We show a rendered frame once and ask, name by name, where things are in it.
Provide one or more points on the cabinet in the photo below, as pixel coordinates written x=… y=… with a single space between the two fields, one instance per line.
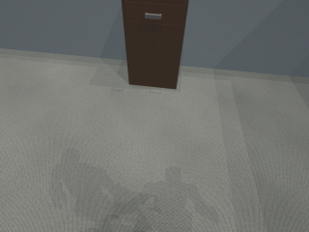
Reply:
x=154 y=50

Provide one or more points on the handle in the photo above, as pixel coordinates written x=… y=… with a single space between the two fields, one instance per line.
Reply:
x=153 y=16

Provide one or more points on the drawer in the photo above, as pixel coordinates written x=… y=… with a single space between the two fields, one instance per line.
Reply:
x=170 y=14

